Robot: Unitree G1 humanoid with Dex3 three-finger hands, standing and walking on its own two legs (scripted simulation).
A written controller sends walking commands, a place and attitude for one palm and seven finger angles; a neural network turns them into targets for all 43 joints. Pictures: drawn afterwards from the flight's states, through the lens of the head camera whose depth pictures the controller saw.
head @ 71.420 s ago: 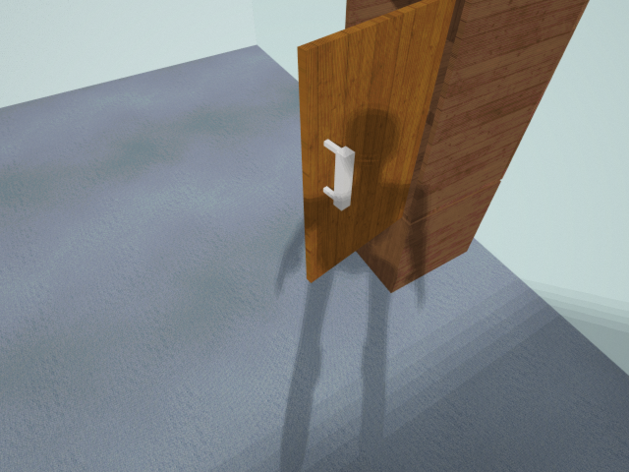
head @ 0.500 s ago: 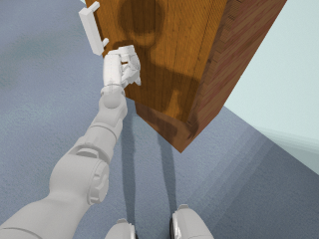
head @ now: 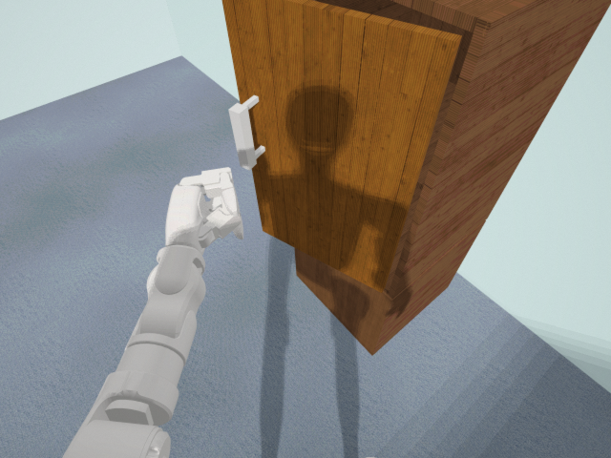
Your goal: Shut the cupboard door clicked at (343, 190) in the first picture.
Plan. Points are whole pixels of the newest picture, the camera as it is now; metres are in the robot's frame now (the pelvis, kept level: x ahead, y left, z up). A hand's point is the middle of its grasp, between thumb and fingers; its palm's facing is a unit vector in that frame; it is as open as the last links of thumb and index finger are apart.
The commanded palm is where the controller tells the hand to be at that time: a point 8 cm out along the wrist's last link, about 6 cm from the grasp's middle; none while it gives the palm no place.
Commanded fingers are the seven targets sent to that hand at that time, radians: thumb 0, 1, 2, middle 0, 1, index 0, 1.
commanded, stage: draw the hand back to the body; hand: left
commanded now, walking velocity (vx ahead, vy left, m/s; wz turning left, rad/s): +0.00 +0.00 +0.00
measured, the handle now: (250, 132) +0.66 +0.11 +0.04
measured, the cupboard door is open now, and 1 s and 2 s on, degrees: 18 18 18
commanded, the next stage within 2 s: step back with the hand held close in 1.18 s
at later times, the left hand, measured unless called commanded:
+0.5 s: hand (100, 291) +0.27 +0.21 +0.15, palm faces +0.22 -0.94 -0.27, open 3.9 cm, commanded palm +0.22 +0.26 +0.17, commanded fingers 0.00 0.90 0.90 -0.58 -0.72 -0.58 -0.72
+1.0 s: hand out of the picture +0.19 +0.30 +0.18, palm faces +0.52 -0.76 -0.40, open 7.2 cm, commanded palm +0.14 +0.33 +0.20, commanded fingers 0.00 0.90 0.90 -0.20 -0.30 -0.20 -0.30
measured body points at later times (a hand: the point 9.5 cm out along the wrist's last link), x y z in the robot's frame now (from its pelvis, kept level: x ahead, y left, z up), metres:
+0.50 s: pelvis +0.01 +0.02 +0.03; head -0.01 -0.01 +0.48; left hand +0.25 +0.26 +0.16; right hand +0.21 -0.18 -0.05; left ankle -0.02 +0.12 -0.71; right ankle +0.03 -0.11 -0.71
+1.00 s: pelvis +0.01 +0.02 +0.03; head -0.01 -0.01 +0.48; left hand +0.16 +0.34 +0.21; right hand +0.20 -0.20 -0.06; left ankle -0.02 +0.12 -0.71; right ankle +0.03 -0.11 -0.71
